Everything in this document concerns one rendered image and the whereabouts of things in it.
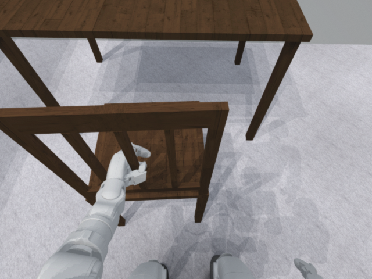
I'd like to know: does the left robot thigh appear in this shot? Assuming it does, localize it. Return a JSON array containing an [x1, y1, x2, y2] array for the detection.
[[128, 262, 167, 279]]

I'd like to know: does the left robot upper arm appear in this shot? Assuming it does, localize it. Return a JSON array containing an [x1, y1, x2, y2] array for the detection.
[[40, 251, 103, 279]]

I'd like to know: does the robot thigh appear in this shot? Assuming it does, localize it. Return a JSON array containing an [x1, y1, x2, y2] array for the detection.
[[213, 256, 255, 279], [128, 262, 167, 279]]

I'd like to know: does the table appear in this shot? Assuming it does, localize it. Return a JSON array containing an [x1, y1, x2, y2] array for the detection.
[[0, 0, 313, 141]]

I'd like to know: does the right robot hand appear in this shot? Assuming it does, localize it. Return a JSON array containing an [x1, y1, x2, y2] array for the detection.
[[294, 258, 324, 279]]

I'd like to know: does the left robot forearm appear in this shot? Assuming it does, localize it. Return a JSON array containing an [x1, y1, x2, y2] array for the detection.
[[36, 178, 126, 279]]

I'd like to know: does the right robot thigh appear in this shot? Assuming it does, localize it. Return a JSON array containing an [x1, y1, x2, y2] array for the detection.
[[213, 256, 255, 279]]

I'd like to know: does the chair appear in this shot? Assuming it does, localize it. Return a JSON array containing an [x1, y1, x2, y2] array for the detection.
[[0, 101, 229, 226]]

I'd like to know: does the left robot hand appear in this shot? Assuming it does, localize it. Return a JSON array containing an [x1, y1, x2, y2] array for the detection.
[[106, 143, 151, 187]]

